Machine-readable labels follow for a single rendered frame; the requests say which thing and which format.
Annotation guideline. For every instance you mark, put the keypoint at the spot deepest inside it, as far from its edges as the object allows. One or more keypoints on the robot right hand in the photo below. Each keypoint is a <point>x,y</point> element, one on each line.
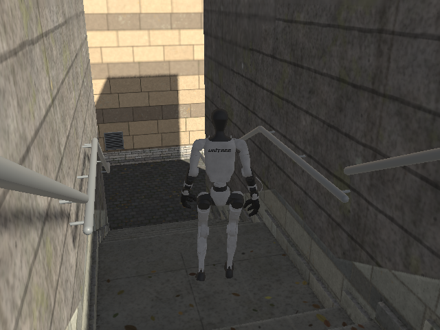
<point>255,206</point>

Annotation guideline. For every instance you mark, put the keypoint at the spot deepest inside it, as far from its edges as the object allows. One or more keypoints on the robot right forearm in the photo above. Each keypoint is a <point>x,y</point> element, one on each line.
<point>251,184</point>

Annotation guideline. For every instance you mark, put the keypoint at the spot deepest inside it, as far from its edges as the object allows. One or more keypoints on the right robot shin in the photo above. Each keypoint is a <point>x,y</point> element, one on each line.
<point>231,247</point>

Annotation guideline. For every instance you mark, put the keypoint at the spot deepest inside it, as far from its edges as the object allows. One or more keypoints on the right robot upper arm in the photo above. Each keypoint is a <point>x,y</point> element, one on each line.
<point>244,157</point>

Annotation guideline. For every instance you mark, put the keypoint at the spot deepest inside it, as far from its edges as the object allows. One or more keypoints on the robot left hand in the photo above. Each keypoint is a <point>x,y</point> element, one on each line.
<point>189,198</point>

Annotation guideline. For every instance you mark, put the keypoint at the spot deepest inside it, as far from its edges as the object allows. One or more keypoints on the left robot foot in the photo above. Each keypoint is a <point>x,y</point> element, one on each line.
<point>200,276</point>

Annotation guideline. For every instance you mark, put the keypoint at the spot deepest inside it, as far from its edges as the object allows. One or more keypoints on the robot left forearm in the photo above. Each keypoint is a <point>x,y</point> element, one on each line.
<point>188,183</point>

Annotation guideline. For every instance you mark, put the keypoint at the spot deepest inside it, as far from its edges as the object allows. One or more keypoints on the left robot upper arm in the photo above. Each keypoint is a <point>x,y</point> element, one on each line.
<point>197,146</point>

